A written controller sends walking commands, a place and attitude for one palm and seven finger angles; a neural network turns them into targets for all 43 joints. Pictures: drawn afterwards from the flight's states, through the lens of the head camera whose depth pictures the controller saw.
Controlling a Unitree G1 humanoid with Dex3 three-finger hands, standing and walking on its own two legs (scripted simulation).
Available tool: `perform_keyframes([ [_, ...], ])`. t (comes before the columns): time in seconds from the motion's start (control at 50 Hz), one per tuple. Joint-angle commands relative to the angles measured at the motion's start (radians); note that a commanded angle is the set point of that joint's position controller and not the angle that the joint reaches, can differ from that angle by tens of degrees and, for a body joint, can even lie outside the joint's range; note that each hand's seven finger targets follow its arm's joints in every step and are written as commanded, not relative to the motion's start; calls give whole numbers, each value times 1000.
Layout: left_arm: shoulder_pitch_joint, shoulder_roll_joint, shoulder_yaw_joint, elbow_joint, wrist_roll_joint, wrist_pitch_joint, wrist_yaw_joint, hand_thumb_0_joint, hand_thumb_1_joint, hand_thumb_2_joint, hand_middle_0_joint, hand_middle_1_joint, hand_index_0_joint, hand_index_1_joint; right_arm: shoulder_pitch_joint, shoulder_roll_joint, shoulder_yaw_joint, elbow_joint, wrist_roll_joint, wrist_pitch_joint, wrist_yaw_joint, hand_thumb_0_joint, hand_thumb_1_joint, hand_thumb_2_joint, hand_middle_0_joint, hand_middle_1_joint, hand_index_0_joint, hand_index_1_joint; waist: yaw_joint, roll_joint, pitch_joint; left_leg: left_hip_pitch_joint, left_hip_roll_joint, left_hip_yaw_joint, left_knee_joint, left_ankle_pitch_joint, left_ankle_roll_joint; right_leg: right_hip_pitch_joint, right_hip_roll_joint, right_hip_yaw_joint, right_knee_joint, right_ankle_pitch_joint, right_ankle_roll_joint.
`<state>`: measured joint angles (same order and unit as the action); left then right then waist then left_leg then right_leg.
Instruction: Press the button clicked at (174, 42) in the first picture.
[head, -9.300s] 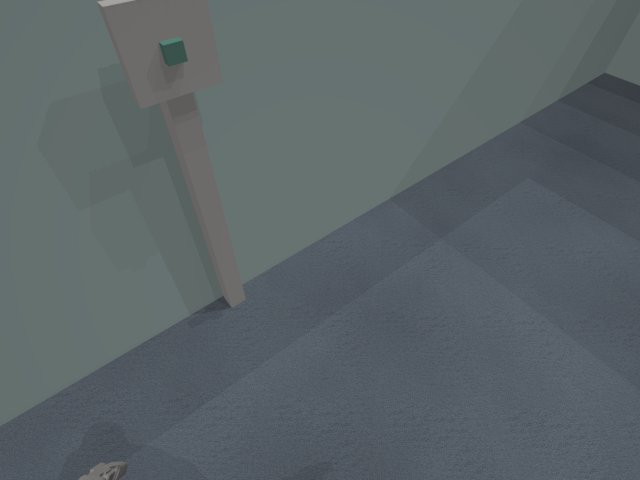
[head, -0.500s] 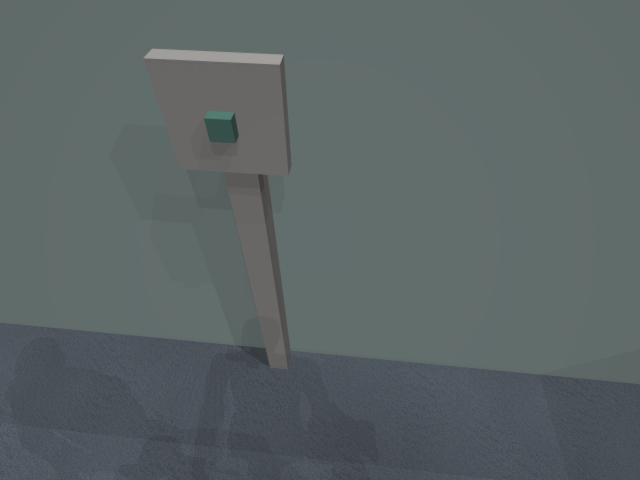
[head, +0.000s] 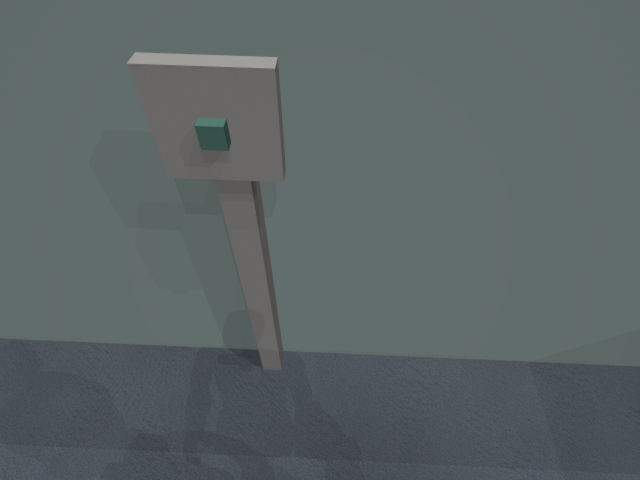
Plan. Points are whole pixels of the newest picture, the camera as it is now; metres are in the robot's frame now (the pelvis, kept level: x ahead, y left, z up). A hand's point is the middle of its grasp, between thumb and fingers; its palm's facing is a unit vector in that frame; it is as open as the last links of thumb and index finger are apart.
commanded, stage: look again from close up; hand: left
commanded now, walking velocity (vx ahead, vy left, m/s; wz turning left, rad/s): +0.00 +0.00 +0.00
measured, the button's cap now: (214, 132) +0.51 +0.18 +0.16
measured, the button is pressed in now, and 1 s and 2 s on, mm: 0 0 0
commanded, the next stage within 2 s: raise the hand and make a fist in 0.44 s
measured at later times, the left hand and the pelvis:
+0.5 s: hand out of the picture +0.02 +0.14 -0.18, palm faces +0.04 -0.98 -0.20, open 7.3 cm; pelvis +0.02 -0.04 +0.00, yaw +1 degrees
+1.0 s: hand out of the picture +0.13 +0.14 -0.02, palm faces +0.10 -1.00 -0.01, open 5.1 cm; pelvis -0.04 -0.08 -0.05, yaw +3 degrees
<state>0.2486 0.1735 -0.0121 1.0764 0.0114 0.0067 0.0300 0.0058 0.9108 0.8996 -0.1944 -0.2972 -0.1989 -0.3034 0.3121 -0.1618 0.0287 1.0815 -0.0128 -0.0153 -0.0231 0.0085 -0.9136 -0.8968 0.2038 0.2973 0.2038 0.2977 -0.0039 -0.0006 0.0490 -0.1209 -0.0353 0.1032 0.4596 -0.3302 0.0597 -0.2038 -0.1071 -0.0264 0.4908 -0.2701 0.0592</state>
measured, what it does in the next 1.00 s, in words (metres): lowers itself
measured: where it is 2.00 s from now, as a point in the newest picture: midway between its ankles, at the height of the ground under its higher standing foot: outside the picture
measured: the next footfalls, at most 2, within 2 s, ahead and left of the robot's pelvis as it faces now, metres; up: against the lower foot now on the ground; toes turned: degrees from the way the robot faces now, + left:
none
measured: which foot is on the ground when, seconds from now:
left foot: down 0.00-1.00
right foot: down 0.00-1.00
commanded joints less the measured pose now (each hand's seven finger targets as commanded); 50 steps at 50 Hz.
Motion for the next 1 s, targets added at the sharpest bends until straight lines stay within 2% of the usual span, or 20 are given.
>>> perform_keyframes([
  [0.0,61,85,24,-21,1,-12,8,0,900,900,-200,-300,-200,-300,44,-114,-29,-22,0,-18,-11,0,-900,-900,200,300,200,300,10,18,10,-66,144,-126,-104,383,-10,51,-2,3,-10,206,-76],
  [0.06,66,79,24,-10,0,-14,9,0,900,900,-200,-300,-200,-300,50,-104,-31,-8,0,-19,-13,0,-900,-900,200,300,200,300,8,34,-3,-49,142,-117,-95,400,-12,55,-4,5,-8,238,-78],
  [0.26,80,71,27,10,1,-24,14,0,900,900,-200,-300,-200,-300,54,-82,-37,21,1,-18,-19,0,-900,-900,200,300,200,300,3,0,-25,-13,140,-100,-61,443,-21,72,-14,10,-6,375,-87],
  [0.5,85,75,29,13,2,-27,12,0,900,900,-200,-300,-200,-300,29,-78,-34,31,0,-12,-19,0,-900,-900,200,300,200,300,7,-5,-6,-27,139,-95,-63,359,-31,74,-19,16,-40,370,-96],
  [0.52,152,117,35,50,9,-44,51,0,900,900,-200,-300,-200,-300,-55,-134,-53,-44,14,-14,-8,0,-900,-900,200,300,200,300,32,-105,38,-136,152,-75,129,456,-63,47,-60,65,-33,715,-69],
  [0.54,-598,303,122,-1550,-193,-256,36,0,900,900,-228,-330,-228,-330,-28,-267,-63,-385,68,-180,-50,0,-900,-900,200,300,200,300,-66,168,-460,126,60,-84,1,669,-39,145,32,4,61,669,-96],
  [0.56,-142,220,99,-1268,-100,-185,82,0,900,900,-255,-360,-255,-360,-90,-180,-51,-317,41,-271,-84,0,-900,-900,200,300,200,300,4,368,-444,225,106,-97,-45,827,-45,44,81,-33,120,314,-107],
  [0.58,116,10,9,-1097,-141,-43,115,0,900,900,-282,-390,-282,-390,-99,-133,-70,-319,67,-300,-78,0,-900,-900,200,300,200,300,-21,268,-248,95,128,-124,-46,863,-80,-89,84,-84,146,79,-84],
  [0.6,103,-58,-38,-1137,-160,-41,92,0,900,900,-310,-420,-310,-420,-60,-160,-78,-304,65,-313,-65,0,-900,-900,200,300,200,300,-29,141,-171,59,116,-131,-8,781,-75,-120,80,-79,105,103,-75],
  [0.62,49,11,13,-1225,-158,-79,73,0,900,900,-337,-450,-337,-450,-102,-191,-97,-367,57,-331,-60,0,-900,-900,200,300,200,300,-29,97,-124,-11,99,-135,49,641,-64,-135,75,-78,61,160,-76],
  [0.64,70,73,92,-1214,-149,-120,53,0,900,900,-365,-480,-365,-480,-83,-210,-109,-392,36,-334,-59,0,-900,-900,200,300,200,300,-48,-8,-173,-82,67,-117,108,534,-58,-120,77,-85,58,282,-78],
  [0.66,153,64,133,-1147,-148,-166,21,0,900,900,-393,-510,-393,-510,-87,-205,-114,-422,20,-332,-57,0,-900,-900,200,300,200,300,-34,-149,-162,-174,52,-109,151,460,-51,-144,80,-98,92,329,-72],
  [0.7,368,-12,147,-961,-175,-283,-84,0,900,900,-447,-570,-447,-570,-121,-186,-123,-477,20,-326,-33,0,-900,-900,200,300,200,300,26,-246,-136,-328,32,-89,209,337,-64,-181,85,-91,176,319,-62],
  [0.72,406,-21,162,-919,-199,-355,-149,0,900,900,-475,-600,-475,-600,-151,-190,-129,-503,22,-320,-19,0,-900,-900,200,300,200,300,44,-266,-122,-417,26,-80,244,263,-71,-213,83,-77,216,287,-61],
  [0.76,410,53,254,-930,-251,-507,-292,0,900,900,-530,-660,-530,-660,-179,-199,-141,-563,28,-313,3,0,-900,-900,200,300,200,300,61,-230,-199,-521,9,-66,318,180,-80,-204,61,-17,272,281,-60],
  [0.78,412,120,314,-907,-267,-561,-366,0,900,900,-558,-690,-558,-690,-179,-208,-143,-589,37,-307,15,0,-900,-900,200,300,200,300,66,-173,-228,-551,6,-66,358,161,-82,-188,42,35,288,275,-68],
  [0.82,342,199,370,-1002,-299,-562,-441,0,900,900,-613,-750,-613,-750,-211,-213,-138,-674,52,-286,13,0,-900,-900,200,300,200,300,78,-80,-300,-575,-10,-36,384,96,-67,-167,23,109,254,148,-59],
  [0.88,135,211,371,-1165,-365,-501,-434,0,900,900,-695,-840,-695,-840,-216,-203,-118,-746,67,-253,-16,0,-900,-900,200,300,200,300,34,-88,-282,-592,-8,-48,411,-18,-50,-228,20,177,180,-121,-39],
  [0.96,-57,209,329,-1323,-343,-542,-369,0,900,900,-805,-960,-805,-960,-138,-187,-101,-723,58,-265,-41,0,-900,-900,200,300,200,300,-24,25,-276,-532,25,-67,429,-22,-39,-290,49,158,177,-223,-53],
  [0.98,-132,208,293,-1361,-335,-556,-368,0,900,900,-832,-990,-832,-990,-133,-191,-90,-714,57,-272,-47,0,-900,-900,200,300,200,300,-51,8,-257,-523,34,-78,434,-30,-34,-316,59,150,178,-241,-55],
])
